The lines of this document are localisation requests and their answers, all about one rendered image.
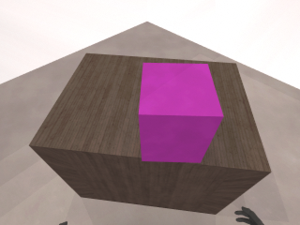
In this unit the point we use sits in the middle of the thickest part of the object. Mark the robot right hand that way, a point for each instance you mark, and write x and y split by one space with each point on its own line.
250 217

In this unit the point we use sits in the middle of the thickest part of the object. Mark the carton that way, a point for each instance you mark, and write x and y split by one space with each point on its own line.
179 112

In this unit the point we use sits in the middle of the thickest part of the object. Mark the pedestal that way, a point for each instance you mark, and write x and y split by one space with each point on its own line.
91 139

